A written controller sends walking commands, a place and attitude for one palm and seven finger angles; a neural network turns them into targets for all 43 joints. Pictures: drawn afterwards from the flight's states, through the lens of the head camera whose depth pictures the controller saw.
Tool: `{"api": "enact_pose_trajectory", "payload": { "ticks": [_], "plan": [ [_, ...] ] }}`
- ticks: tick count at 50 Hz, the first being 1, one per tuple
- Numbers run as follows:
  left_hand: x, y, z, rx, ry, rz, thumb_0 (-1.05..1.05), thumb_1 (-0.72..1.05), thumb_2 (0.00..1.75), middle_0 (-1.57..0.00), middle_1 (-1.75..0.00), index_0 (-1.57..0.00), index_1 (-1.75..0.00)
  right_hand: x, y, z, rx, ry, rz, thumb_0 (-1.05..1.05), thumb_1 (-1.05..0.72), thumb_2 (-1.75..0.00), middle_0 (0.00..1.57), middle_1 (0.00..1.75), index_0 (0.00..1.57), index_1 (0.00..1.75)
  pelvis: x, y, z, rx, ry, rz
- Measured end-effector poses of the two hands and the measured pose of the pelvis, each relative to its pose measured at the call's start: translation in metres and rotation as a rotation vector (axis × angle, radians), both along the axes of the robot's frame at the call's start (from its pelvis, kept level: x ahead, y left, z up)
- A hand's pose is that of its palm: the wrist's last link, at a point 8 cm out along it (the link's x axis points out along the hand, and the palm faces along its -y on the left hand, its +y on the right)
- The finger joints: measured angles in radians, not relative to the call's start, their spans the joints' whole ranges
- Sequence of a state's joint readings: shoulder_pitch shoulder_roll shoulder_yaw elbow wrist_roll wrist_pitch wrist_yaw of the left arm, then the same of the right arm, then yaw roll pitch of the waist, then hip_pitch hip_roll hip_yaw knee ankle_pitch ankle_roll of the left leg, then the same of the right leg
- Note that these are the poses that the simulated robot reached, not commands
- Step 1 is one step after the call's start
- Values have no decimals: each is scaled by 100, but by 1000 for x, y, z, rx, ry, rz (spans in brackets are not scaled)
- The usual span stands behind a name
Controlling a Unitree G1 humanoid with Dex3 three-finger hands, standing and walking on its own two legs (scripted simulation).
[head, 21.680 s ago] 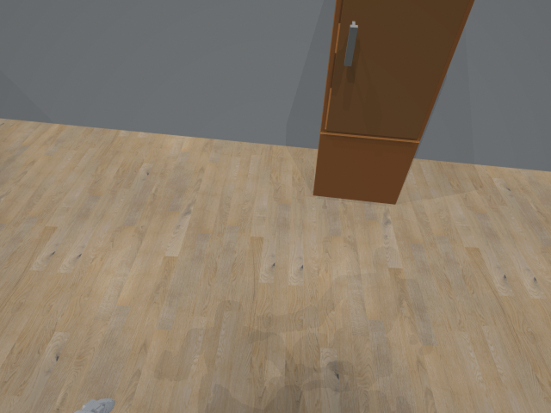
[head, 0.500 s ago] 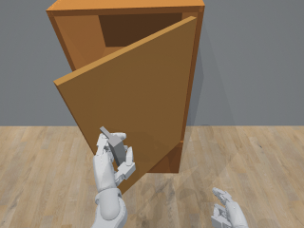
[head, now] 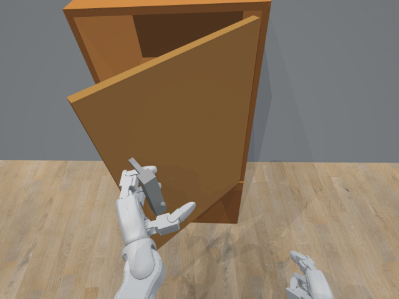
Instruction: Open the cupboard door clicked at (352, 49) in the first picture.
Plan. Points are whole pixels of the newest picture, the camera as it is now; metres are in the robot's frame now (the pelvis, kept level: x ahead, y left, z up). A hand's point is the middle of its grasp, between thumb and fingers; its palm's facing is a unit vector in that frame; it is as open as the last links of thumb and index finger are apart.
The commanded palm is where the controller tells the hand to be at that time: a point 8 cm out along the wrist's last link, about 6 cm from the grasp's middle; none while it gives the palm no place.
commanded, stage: open thumb and fingers to let go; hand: left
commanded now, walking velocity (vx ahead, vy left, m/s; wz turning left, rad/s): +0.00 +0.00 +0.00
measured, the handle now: (146, 186) +0.32 +0.13 +0.07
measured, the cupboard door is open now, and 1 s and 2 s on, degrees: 43 48 47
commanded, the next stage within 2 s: slide the hand sideways off the handle in 0.38 s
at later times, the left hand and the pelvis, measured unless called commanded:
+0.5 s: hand (160, 203) +0.28 +0.09 +0.07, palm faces +0.34 -0.94 -0.03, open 15.5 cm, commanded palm +0.22 +0.12 +0.07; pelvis -0.01 +0.03 -0.01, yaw -1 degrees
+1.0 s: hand (157, 232) +0.23 +0.09 +0.07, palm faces -0.04 -1.00 -0.01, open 16.1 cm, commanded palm +0.19 +0.15 +0.07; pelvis -0.01 +0.03 -0.01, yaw -2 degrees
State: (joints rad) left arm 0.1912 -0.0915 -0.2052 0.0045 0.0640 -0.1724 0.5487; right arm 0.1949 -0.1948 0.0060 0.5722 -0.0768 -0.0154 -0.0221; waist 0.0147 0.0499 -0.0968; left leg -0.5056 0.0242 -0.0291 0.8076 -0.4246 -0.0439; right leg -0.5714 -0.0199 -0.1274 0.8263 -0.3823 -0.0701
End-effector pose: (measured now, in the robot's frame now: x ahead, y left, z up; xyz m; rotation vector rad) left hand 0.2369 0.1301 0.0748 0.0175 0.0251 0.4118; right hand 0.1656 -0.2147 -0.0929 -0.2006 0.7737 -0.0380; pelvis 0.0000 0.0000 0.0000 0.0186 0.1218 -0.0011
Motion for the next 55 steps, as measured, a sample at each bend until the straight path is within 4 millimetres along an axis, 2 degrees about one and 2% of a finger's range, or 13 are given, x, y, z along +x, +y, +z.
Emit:
{"api": "enact_pose_trajectory", "payload": {
  "ticks": [5, 10, 21, 26, 30, 33, 36, 46, 55],
  "plan": [
    [-2, 5, -1, 2, 0, -1, 0, -31, 39, -31, -119, -31, -120, -2, 9, 2, 7, -9, 2, 1, -91, -90, 21, 30, 20, 30, -1, 7, -1, -4, -2, -4],
    [-2, 10, -2, 11, -7, -5, -1, -43, 34, -28, -105, -28, -106, -2, 18, 3, 7, -24, 13, 1, -91, -90, 21, 30, 20, 30, -3, 14, -3, -11, -4, -4],
    [5, 6, -1, 20, -3, -64, -1, -49, 31, -22, -59, -21, -59, 1, 35, 2, 29, -36, 24, 1, -91, -90, 21, 30, 20, 30, -6, 26, -6, -16, -3, -12],
    [4, 7, 0, 20, 2, -77, -1, -50, 31, -27, -48, -23, -53, 1, 38, 3, 34, -32, 34, 1, -91, -90, 21, 30, 20, 30, -7, 26, -6, -15, -6, -13],
    [-7, 10, -1, 44, -15, -297, -1, -49, 31, -23, -40, -16, -46, -4, 36, 5, 19, -39, 43, 1, -91, -90, 21, 30, 20, 30, -9, 27, -6, -13, -8, -7],
    [-17, 8, -2, 44, -24, -484, -2, -50, 31, -20, -36, -13, -40, -9, 32, 6, 9, -60, 33, 1, -91, -90, 21, 30, 20, 30, -11, 29, -7, -15, -17, -5],
    [-23, 5, -3, -5, -25, -563, -2, -50, 30, -19, -34, -12, -36, -13, 30, 9, 5, -86, 10, 1, -91, -90, 21, 30, 20, 30, -14, 31, -7, -17, -24, -12],
    [-25, 10, -4, -40, -21, -460, -2, -50, 30, -19, -32, -19, -34, -19, 34, 14, 19, -111, -4, 1, -91, -90, 21, 30, 20, 30, -15, 33, -8, -9, -10, -30],
    [-38, 23, -3, -3, -6, -454, -2, -50, 30, -19, -32, -19, -32, -13, 33, 13, 28, -118, 3, 1, -91, -90, 21, 30, 20, 30, -9, 30, -10, -11, -3, -32]
  ]
}}
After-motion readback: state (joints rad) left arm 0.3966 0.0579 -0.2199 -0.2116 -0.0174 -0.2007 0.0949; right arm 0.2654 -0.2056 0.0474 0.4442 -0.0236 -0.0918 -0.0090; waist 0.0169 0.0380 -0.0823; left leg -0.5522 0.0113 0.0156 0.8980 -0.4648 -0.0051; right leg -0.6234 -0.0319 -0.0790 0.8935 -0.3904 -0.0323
